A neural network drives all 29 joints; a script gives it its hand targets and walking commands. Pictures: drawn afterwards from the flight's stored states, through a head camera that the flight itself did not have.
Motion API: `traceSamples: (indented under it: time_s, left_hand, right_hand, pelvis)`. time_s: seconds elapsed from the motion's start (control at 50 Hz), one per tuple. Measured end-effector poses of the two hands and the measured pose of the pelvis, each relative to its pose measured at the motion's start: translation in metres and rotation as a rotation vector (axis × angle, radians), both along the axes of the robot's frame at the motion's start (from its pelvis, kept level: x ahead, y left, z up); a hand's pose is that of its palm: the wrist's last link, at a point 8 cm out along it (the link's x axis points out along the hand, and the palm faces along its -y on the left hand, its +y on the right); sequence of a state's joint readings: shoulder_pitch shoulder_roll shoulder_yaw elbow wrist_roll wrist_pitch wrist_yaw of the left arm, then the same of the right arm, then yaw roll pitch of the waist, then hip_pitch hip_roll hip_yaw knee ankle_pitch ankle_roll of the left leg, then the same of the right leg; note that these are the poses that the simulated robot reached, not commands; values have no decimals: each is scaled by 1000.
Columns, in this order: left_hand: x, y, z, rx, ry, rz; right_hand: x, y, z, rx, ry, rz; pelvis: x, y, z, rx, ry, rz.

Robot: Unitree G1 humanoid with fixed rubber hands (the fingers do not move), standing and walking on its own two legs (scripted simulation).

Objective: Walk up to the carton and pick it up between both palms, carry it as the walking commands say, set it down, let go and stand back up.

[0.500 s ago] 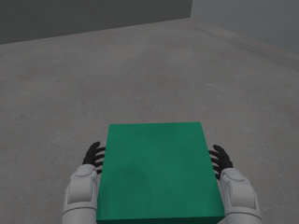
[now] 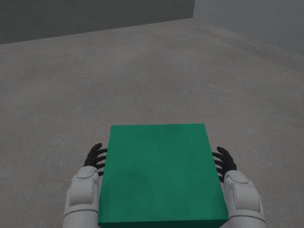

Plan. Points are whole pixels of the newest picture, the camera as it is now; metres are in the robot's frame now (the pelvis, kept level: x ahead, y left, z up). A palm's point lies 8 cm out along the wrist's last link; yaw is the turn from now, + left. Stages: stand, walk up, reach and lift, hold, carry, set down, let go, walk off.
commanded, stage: carry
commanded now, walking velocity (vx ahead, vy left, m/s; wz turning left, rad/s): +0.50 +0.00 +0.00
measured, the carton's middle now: (159, 181) +0.30 +0.00 -0.03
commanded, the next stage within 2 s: none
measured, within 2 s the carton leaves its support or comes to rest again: neither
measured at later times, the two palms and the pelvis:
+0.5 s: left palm (88, 132) +0.39 +0.21 +0.08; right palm (209, 131) +0.40 -0.15 +0.08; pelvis +0.14 +0.01 -0.01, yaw +4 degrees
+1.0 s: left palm (97, 85) +0.65 +0.25 +0.08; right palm (183, 81) +0.71 -0.11 +0.07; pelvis +0.44 +0.03 -0.01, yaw +7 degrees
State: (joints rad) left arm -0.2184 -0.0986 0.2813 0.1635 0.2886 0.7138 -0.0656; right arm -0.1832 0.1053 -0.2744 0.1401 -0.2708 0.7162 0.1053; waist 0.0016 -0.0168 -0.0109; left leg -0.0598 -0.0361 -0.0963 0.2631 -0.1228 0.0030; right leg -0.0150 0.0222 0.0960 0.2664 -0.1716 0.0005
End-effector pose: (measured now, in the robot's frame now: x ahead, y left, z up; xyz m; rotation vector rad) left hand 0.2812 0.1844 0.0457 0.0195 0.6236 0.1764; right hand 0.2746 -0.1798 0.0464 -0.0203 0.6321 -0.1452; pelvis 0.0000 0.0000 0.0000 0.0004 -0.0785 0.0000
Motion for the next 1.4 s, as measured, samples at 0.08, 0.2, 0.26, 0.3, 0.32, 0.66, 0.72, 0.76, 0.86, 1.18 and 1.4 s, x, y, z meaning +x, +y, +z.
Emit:
traceSamples:
  time_s: [0.08, 0.2, 0.26, 0.3, 0.32, 0.66, 0.72, 0.76, 0.86, 1.18, 1.4]
  left_hand:
    - [3, 0, 1, -3, -16, 7]
    - [12, 8, 9, -25, -28, 62]
    - [22, 22, 13, -29, -19, 93]
    - [33, 33, 17, -26, -21, 102]
    - [38, 37, 18, -25, -13, 103]
    - [186, 12, 20, -78, 51, 161]
    - [201, 19, 20, -83, 95, 221]
    - [214, 26, 25, -82, 94, 253]
    - [266, 44, 40, -67, 55, 282]
    - [514, 88, -1, -94, 123, 116]
    - [634, 84, 31, -90, 15, 142]
  right_hand:
    - [6, 0, 2, -8, -16, 10]
    - [33, 8, 12, -17, -30, 67]
    - [55, 22, 19, -5, -20, 88]
    - [70, 33, 22, 14, -22, 91]
    - [76, 38, 22, 26, -13, 87]
    - [226, 13, 17, 87, 60, 53]
    - [263, 22, 17, 104, 109, 93]
    - [287, 31, 21, 114, 113, 118]
    - [348, 51, 30, 132, 76, 144]
    - [536, 87, 3, 79, 123, -13]
    - [666, 84, 34, 106, 18, 6]
  pelvis:
    - [4, -3, -6, 2, 53, 8]
    - [27, -2, -12, -13, 94, 79]
    - [47, 7, -14, -11, 110, 94]
    - [60, 12, -18, 5, 126, 79]
    - [67, 14, -18, 7, 137, 69]
    - [232, -6, -22, -29, 157, 139]
    - [262, -9, -11, -16, 160, 152]
    - [283, -9, -5, -3, 161, 151]
    - [340, -2, 2, 27, 159, 140]
    - [552, 66, -18, 12, 159, 80]
    - [678, 61, -5, -12, 144, 99]
